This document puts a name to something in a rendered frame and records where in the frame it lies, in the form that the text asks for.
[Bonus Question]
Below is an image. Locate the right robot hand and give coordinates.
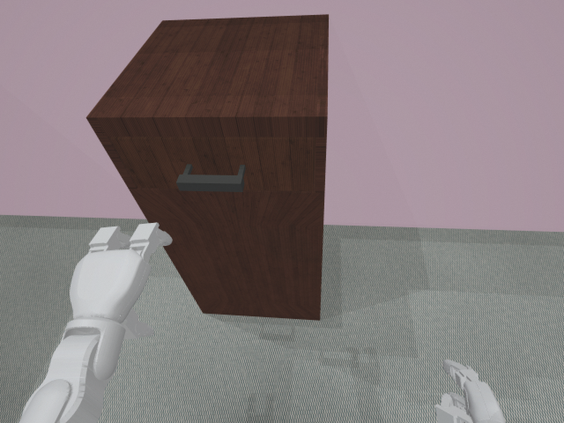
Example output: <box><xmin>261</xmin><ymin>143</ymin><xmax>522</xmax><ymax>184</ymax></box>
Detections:
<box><xmin>435</xmin><ymin>360</ymin><xmax>506</xmax><ymax>423</ymax></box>

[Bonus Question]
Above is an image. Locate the handle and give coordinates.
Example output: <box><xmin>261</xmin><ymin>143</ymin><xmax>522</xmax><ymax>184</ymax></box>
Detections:
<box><xmin>176</xmin><ymin>164</ymin><xmax>246</xmax><ymax>192</ymax></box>

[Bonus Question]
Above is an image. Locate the drawer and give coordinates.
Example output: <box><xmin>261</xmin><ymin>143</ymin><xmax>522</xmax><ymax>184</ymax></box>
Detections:
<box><xmin>110</xmin><ymin>137</ymin><xmax>315</xmax><ymax>191</ymax></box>

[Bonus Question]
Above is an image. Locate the left robot forearm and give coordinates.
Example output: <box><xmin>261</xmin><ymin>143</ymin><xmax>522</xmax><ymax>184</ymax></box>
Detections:
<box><xmin>19</xmin><ymin>316</ymin><xmax>126</xmax><ymax>423</ymax></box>

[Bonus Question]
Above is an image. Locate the left robot hand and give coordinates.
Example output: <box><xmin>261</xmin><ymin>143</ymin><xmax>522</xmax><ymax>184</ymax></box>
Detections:
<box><xmin>70</xmin><ymin>223</ymin><xmax>173</xmax><ymax>339</ymax></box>

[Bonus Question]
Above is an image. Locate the cabinet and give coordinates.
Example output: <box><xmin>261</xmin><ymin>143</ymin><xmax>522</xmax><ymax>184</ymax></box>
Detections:
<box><xmin>86</xmin><ymin>14</ymin><xmax>329</xmax><ymax>321</ymax></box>

